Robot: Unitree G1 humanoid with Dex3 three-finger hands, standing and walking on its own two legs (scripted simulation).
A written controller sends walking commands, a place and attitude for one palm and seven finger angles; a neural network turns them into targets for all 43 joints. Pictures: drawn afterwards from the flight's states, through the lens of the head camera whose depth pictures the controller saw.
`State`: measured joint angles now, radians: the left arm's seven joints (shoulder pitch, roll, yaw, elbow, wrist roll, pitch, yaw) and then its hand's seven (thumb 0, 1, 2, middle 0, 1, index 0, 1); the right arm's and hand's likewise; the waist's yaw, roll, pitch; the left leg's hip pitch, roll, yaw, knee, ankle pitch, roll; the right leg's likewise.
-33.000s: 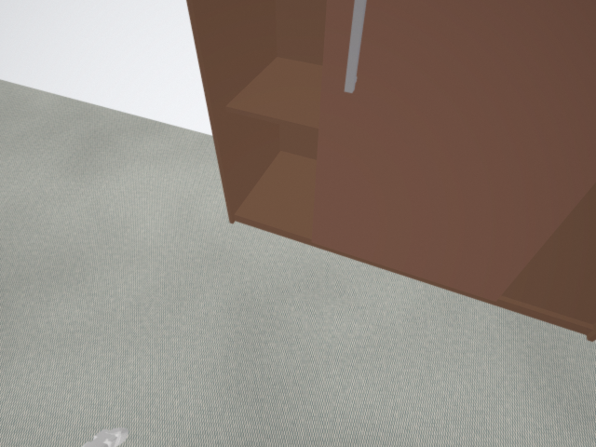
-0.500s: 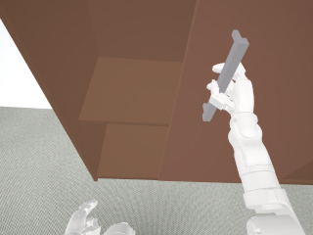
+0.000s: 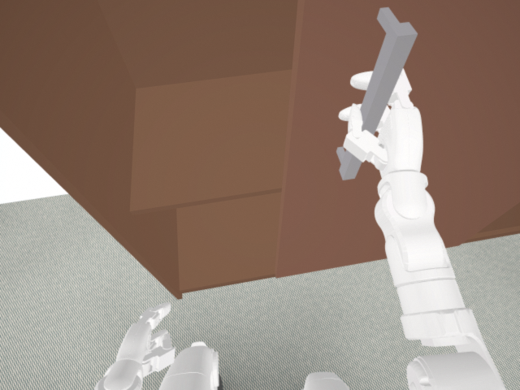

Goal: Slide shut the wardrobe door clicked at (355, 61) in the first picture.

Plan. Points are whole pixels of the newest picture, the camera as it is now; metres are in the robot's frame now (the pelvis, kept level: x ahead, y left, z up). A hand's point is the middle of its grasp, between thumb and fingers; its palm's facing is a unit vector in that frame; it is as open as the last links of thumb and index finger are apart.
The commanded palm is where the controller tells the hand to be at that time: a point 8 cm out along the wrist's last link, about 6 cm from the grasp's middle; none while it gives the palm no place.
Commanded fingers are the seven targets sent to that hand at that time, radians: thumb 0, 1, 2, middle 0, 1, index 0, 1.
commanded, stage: step sideways, sliding the door along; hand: right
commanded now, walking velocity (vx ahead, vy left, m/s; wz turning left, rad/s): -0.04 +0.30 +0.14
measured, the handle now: (362, 110) +0.45 -0.18 +0.14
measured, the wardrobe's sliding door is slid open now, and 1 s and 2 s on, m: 0.36 0.13 0.00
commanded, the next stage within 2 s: none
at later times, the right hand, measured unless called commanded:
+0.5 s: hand (278, 142) +0.40 -0.05 +0.14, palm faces +0.27 +0.96 -0.04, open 6.3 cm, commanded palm +0.36 -0.03 +0.15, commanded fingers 0.00 -0.90 -0.90 0.45 1.40 0.45 1.40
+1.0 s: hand (176, 160) +0.38 +0.08 +0.14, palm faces +0.14 +0.99 -0.04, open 6.3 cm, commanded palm +0.35 +0.09 +0.15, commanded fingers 0.00 -0.90 -0.90 0.45 1.40 0.45 1.40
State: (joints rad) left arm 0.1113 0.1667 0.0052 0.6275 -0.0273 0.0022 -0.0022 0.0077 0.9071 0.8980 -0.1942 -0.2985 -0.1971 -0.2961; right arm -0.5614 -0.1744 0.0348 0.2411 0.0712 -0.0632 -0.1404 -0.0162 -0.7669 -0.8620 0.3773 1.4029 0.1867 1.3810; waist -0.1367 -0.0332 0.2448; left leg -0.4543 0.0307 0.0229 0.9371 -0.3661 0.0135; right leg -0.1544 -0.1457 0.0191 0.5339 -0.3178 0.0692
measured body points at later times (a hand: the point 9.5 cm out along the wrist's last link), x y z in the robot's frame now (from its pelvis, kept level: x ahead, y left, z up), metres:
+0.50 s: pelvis +0.04 +0.12 -0.01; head +0.12 +0.11 +0.43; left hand +0.25 +0.34 -0.12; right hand +0.38 -0.10 +0.15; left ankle +0.06 +0.23 -0.74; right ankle +0.01 -0.08 -0.71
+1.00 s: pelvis +0.02 +0.20 -0.01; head +0.09 +0.20 +0.43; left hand +0.24 +0.41 -0.10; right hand +0.37 +0.03 +0.15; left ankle +0.03 +0.33 -0.73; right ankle +0.01 -0.01 -0.74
